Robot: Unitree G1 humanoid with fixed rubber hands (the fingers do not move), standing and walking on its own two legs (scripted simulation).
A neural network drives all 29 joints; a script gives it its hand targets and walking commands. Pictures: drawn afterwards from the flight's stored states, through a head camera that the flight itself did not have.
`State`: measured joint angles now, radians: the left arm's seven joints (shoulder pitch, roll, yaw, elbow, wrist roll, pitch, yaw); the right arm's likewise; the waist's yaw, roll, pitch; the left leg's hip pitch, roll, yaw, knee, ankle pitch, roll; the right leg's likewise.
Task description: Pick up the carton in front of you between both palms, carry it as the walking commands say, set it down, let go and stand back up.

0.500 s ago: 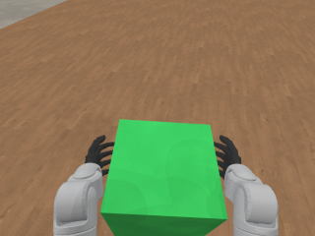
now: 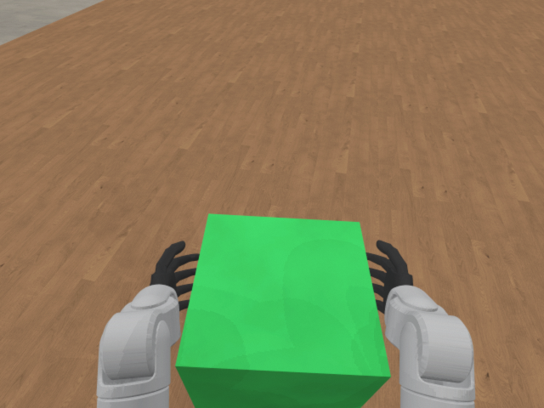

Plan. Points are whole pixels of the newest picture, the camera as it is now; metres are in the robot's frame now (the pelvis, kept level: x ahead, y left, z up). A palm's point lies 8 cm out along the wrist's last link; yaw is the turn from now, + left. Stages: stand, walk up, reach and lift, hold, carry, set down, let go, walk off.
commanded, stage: carry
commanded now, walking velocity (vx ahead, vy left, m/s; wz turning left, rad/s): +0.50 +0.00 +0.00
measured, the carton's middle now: (277, 326) +0.26 +0.00 +0.01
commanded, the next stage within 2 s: none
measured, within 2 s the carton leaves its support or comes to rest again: neither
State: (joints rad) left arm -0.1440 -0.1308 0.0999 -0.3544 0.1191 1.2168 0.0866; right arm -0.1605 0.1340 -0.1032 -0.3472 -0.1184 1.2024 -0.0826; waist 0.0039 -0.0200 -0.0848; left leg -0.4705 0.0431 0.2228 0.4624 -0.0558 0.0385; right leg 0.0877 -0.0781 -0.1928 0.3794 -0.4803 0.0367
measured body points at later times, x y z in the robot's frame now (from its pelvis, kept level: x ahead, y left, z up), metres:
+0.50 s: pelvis +0.34 -0.02 +0.00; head +0.33 -0.03 +0.45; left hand +0.61 +0.14 +0.10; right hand +0.62 -0.17 +0.09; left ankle +0.14 +0.09 -0.70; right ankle +0.44 -0.11 -0.72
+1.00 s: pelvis +0.67 +0.01 +0.00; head +0.68 +0.02 +0.45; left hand +0.95 +0.16 +0.06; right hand +0.95 -0.14 +0.07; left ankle +0.76 +0.10 -0.72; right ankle +0.46 -0.10 -0.67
